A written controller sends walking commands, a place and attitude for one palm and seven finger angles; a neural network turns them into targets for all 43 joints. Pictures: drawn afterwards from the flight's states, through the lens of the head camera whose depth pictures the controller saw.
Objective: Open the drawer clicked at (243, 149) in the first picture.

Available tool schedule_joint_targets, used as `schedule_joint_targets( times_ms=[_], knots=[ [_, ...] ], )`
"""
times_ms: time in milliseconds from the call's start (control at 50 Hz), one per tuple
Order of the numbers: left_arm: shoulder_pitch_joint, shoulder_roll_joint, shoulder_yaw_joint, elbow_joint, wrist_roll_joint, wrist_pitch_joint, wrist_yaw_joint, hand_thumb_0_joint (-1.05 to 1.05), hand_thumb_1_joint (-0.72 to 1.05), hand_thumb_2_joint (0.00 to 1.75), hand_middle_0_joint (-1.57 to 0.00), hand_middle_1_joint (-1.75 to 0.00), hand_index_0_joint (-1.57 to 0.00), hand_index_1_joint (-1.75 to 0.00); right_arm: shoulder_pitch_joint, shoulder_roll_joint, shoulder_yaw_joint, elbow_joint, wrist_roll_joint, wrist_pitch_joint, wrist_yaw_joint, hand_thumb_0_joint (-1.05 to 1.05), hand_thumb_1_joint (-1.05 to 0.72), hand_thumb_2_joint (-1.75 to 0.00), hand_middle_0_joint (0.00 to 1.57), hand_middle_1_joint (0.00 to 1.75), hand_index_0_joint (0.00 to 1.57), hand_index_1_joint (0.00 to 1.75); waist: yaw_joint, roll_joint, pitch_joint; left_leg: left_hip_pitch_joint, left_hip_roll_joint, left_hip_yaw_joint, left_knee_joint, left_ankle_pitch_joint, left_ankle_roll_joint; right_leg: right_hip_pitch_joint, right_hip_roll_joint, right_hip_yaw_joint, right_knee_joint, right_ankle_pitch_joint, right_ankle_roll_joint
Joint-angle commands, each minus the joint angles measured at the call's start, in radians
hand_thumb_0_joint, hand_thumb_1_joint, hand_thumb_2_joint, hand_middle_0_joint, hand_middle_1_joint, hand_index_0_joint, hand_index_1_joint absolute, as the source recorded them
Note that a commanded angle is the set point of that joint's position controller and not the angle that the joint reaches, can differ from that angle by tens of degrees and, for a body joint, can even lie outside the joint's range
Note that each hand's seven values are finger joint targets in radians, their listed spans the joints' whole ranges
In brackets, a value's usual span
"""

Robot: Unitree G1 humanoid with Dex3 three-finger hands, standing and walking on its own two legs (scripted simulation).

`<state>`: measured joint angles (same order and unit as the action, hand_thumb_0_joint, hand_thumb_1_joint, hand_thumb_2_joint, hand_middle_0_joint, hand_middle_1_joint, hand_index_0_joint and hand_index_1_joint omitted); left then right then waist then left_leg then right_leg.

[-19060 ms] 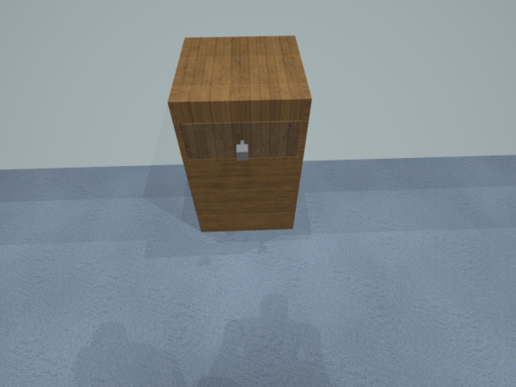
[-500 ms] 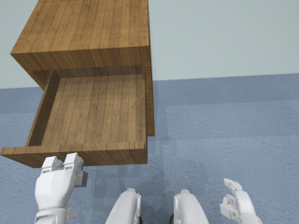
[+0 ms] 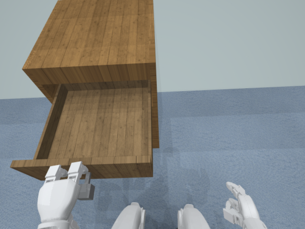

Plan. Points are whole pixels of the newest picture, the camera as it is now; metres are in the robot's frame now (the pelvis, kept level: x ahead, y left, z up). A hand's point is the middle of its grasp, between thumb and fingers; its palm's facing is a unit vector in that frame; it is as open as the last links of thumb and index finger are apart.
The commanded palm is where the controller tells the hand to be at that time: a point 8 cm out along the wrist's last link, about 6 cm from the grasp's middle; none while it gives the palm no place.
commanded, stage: lift the hand off the handle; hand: left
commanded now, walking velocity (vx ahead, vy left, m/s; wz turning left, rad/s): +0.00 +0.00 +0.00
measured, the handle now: (86, 185) +0.24 +0.23 -0.11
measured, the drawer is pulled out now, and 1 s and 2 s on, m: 0.30 0.30 0.30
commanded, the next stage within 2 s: draw the hand back to the body in 1.40 s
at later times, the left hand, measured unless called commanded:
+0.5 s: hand (63, 194) +0.20 +0.24 -0.01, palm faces -0.05 -0.09 -0.99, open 13.8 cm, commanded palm +0.18 +0.23 +0.04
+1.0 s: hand (56, 188) +0.21 +0.24 +0.03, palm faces -0.02 -0.10 -0.99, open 13.8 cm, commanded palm +0.19 +0.24 +0.08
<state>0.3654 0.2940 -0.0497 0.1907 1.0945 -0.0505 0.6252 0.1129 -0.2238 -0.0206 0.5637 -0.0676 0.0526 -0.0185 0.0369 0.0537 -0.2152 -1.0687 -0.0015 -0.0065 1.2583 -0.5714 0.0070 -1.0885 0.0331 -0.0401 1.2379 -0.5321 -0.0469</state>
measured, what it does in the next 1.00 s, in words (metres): stands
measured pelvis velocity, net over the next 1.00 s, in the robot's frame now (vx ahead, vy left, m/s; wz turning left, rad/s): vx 0.02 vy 0.01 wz -0.01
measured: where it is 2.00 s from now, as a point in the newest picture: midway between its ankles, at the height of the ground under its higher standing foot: outside the picture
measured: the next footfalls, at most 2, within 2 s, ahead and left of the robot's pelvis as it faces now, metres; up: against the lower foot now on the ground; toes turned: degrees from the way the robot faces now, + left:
none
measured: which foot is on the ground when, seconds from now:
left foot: down 0.00-1.00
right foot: down 0.00-1.00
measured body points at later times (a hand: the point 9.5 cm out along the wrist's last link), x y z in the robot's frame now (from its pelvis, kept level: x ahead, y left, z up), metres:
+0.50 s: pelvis +0.01 +0.00 +0.03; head +0.08 -0.02 +0.47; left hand +0.20 +0.24 +0.04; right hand +0.20 -0.23 -0.08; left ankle +0.01 +0.12 -0.63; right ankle +0.03 -0.10 -0.63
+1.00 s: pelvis +0.02 +0.01 +0.05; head +0.07 -0.02 +0.50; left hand +0.20 +0.24 +0.08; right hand +0.21 -0.23 -0.06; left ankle +0.01 +0.12 -0.63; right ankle +0.03 -0.10 -0.63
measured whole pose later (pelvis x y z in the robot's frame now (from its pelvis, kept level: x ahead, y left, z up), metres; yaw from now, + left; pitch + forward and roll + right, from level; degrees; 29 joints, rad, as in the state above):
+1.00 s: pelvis +0.02 +0.01 +0.05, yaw -1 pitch +15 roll +0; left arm 0.45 0.31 -0.06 0.07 1.05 -0.02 0.55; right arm 0.17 -0.23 -0.02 0.53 -0.05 0.08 0.01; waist 0.04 0.06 -0.18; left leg -0.76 0.00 0.01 1.01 -0.51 0.02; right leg -0.78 0.03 -0.01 0.99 -0.47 -0.03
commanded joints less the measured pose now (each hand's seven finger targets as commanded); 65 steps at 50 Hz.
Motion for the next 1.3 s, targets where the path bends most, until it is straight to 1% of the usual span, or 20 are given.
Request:
schedule_joint_targets(
  times_ms=[0,80,200,280,460,500,580,600,640,660,780,840,860,880,940,1020,1140,1240,1260,1280],
  knots=[
    [-0.002,0.169,0.110,-0.145,0.007,-0.004,0.041,0.00,-0.50,0.30,-0.30,-1.20,-0.30,-1.20,-0.043,-0.115,-0.039,-0.144,0.002,-0.043,-0.015,0.00,-0.90,-0.90,0.20,0.30,0.20,0.30,-0.012,-0.058,-0.215,0.183,-0.016,0.010,-0.165,0.188,0.033,0.212,-0.004,0.044,-0.234,0.201,-0.005],
    [0.013,0.187,0.130,-0.188,0.006,-0.007,0.049,0.00,-0.50,0.30,-0.30,-1.20,-0.30,-1.20,-0.036,-0.114,-0.039,-0.153,0.000,-0.039,-0.010,0.00,-0.90,-0.90,0.20,0.30,0.20,0.30,-0.002,-0.012,-0.274,0.235,-0.020,0.014,-0.181,0.246,0.030,0.248,-0.002,0.050,-0.230,0.265,-0.008],
    [0.014,0.146,0.087,-0.209,-0.015,-0.001,0.036,0.00,-0.50,0.30,-0.30,-1.20,-0.30,-1.20,-0.036,-0.117,-0.042,-0.155,0.002,-0.042,-0.007,0.00,-0.90,-0.90,0.20,0.30,0.20,0.30,-0.021,-0.013,-0.226,0.275,-0.016,0.011,-0.210,0.255,0.033,0.260,-0.004,0.041,-0.267,0.277,-0.008],
    [0.062,0.156,0.095,-0.216,-0.023,0.000,0.022,0.00,-0.50,0.30,-0.30,-1.20,-0.30,-1.20,-0.024,-0.119,-0.041,-0.164,0.002,-0.040,-0.002,0.00,-0.90,-0.90,0.20,0.30,0.20,0.30,-0.015,-0.055,-0.244,0.286,-0.018,0.013,-0.226,0.277,0.034,0.306,-0.005,0.045,-0.278,0.319,-0.004],
    [0.111,0.145,0.083,-0.228,-0.019,0.011,0.007,0.00,-0.50,0.30,-0.30,-1.20,-0.30,-1.20,-0.025,-0.119,-0.042,-0.186,0.009,-0.030,0.009,0.00,-0.90,-0.90,0.20,0.30,0.20,0.30,-0.007,-0.040,-0.161,0.333,-0.018,0.011,-0.281,0.279,0.031,0.329,0.001,0.037,-0.318,0.312,-0.012],
    [0.098,0.150,0.083,-0.252,-0.017,0.010,0.007,0.00,-0.50,0.30,-0.30,-1.20,-0.30,-1.20,-0.025,-0.119,-0.041,-0.191,0.008,-0.032,0.012,0.00,-0.90,-0.90,0.20,0.30,0.20,0.30,-0.005,-0.016,-0.164,0.352,-0.017,0.012,-0.291,0.278,0.031,0.323,-0.001,0.029,-0.323,0.291,-0.013],
    [0.084,0.159,0.090,-0.271,-0.019,0.006,0.003,0.00,-0.50,0.30,-0.30,-1.20,-0.30,-1.20,-0.013,-0.119,-0.040,-0.192,0.005,-0.034,0.013,0.00,-0.90,-0.90,0.20,0.30,0.20,0.30,-0.013,-0.038,-0.188,0.381,-0.016,0.011,-0.296,0.299,0.032,0.333,-0.001,0.038,-0.333,0.314,-0.009],
    [0.106,0.148,0.081,-0.261,-0.022,0.006,-0.001,0.00,-0.50,0.30,-0.30,-1.20,-0.30,-1.20,-0.019,-0.117,-0.041,-0.194,0.008,-0.034,0.012,0.00,-0.90,-0.90,0.20,0.30,0.20,0.30,-0.011,-0.040,-0.156,0.376,-0.017,0.013,-0.302,0.286,0.033,0.342,-0.002,0.034,-0.344,0.308,-0.010],
    [0.095,0.164,0.097,-0.259,-0.024,0.007,-0.004,0.00,-0.50,0.30,-0.30,-1.20,-0.30,-1.20,-0.015,-0.119,-0.038,-0.192,0.008,-0.032,0.013,0.00,-0.90,-0.90,0.20,0.30,0.20,0.30,-0.013,-0.057,-0.168,0.377,-0.019,0.013,-0.309,0.288,0.032,0.352,-0.002,0.043,-0.349,0.309,-0.006],
    [0.103,0.154,0.089,-0.267,-0.024,0.007,-0.005,0.00,-0.50,0.30,-0.30,-1.20,-0.30,-1.20,-0.020,-0.118,-0.041,-0.196,0.012,-0.031,0.010,0.00,-0.90,-0.90,0.20,0.30,0.20,0.30,-0.005,-0.026,-0.140,0.386,-0.018,0.009,-0.320,0.289,0.031,0.356,0.002,0.040,-0.353,0.313,-0.013],
    [0.076,0.171,0.095,-0.275,-0.028,0.020,-0.015,0.00,-0.50,0.30,-0.30,-1.20,-0.30,-1.20,-0.019,-0.118,-0.037,-0.197,0.016,-0.028,0.015,0.00,-0.90,-0.90,0.20,0.30,0.20,0.30,-0.013,-0.052,-0.142,0.398,-0.019,0.014,-0.341,0.272,0.034,0.384,-0.005,0.048,-0.388,0.292,-0.005],
    [0.062,0.173,0.092,-0.294,-0.027,0.026,-0.018,0.00,-0.50,0.30,-0.30,-1.20,-0.30,-1.20,-0.015,-0.118,-0.036,-0.199,0.018,-0.027,0.015,0.00,-0.90,-0.90,0.20,0.30,0.20,0.30,-0.011,-0.022,-0.149,0.433,-0.019,0.012,-0.362,0.284,0.032,0.393,-0.003,0.047,-0.396,0.288,-0.007],
    [0.069,0.153,0.075,-0.297,-0.031,0.026,-0.021,0.00,-0.50,0.30,-0.30,-1.20,-0.30,-1.20,-0.018,-0.117,-0.042,-0.200,0.022,-0.028,0.013,0.00,-0.90,-0.90,0.20,0.30,0.20,0.30,-0.008,-0.007,-0.117,0.445,-0.016,0.010,-0.371,0.289,0.032,0.396,-0.001,0.042,-0.402,0.297,-0.012],
    [0.062,0.155,0.070,-0.308,-0.033,0.028,-0.025,0.00,-0.50,0.30,-0.30,-1.20,-0.30,-1.20,-0.011,-0.118,-0.039,-0.200,0.018,-0.029,0.018,0.00,-0.90,-0.90,0.20,0.30,0.20,0.30,-0.013,-0.032,-0.157,0.453,-0.015,0.014,-0.370,0.302,0.034,0.407,-0.005,0.042,-0.404,0.309,-0.007],
    [0.093,0.158,0.075,-0.295,-0.043,0.033,-0.035,0.00,-0.50,0.30,-0.30,-1.20,-0.30,-1.20,-0.014,-0.117,-0.036,-0.200,0.022,-0.028,0.018,0.00,-0.90,-0.90,0.20,0.30,0.20,0.30,-0.007,-0.036,-0.142,0.459,-0.017,0.014,-0.387,0.311,0.033,0.439,-0.004,0.046,-0.417,0.331,-0.005],
    [0.097,0.164,0.079,-0.284,-0.049,0.044,-0.044,0.00,-0.50,0.30,-0.30,-1.20,-0.30,-1.20,-0.024,-0.119,-0.037,-0.203,0.030,-0.026,0.017,0.00,-0.90,-0.90,0.20,0.30,0.20,0.30,-0.006,-0.056,-0.076,0.455,-0.013,0.009,-0.414,0.290,0.034,0.452,-0.004,0.048,-0.447,0.312,-0.009],
    [0.132,0.189,0.108,-0.336,-0.046,0.035,-0.048,0.00,-0.50,0.30,-0.30,-1.20,-0.30,-1.20,-0.017,-0.116,-0.036,-0.209,0.029,-0.030,0.026,0.00,-0.90,-0.90,0.20,0.30,0.20,0.30,0.010,-0.038,-0.136,0.504,-0.019,0.018,-0.429,0.346,0.032,0.505,-0.007,0.067,-0.451,0.386,-0.008],
    [0.136,0.166,0.085,-0.363,-0.048,0.030,-0.057,0.00,-0.50,0.30,-0.30,-1.20,-0.30,-1.20,-0.024,-0.115,-0.037,-0.208,0.027,-0.030,0.035,0.00,-0.90,-0.90,0.20,0.30,0.20,0.30,0.001,-0.039,-0.095,0.526,-0.015,0.012,-0.445,0.355,0.032,0.494,-0.006,0.062,-0.464,0.377,-0.009],
    [0.136,0.141,0.056,-0.374,-0.055,0.030,-0.062,0.00,-0.50,0.30,-0.30,-1.20,-0.30,-1.20,-0.032,-0.114,-0.043,-0.209,0.032,-0.032,0.031,0.00,-0.90,-0.90,0.20,0.30,0.20,0.30,0.002,-0.013,-0.058,0.529,-0.013,0.010,-0.451,0.345,0.033,0.493,-0.005,0.061,-0.472,0.375,-0.013],
    [0.134,0.167,0.082,-0.369,-0.056,0.032,-0.064,0.00,-0.50,0.30,-0.30,-1.20,-0.30,-1.20,-0.023,-0.116,-0.038,-0.208,0.030,-0.034,0.035,0.00,-0.90,-0.90,0.20,0.30,0.20,0.30,0.002,-0.037,-0.086,0.528,-0.012,0.011,-0.451,0.349,0.034,0.497,-0.010,0.055,-0.473,0.367,-0.008]
  ],
)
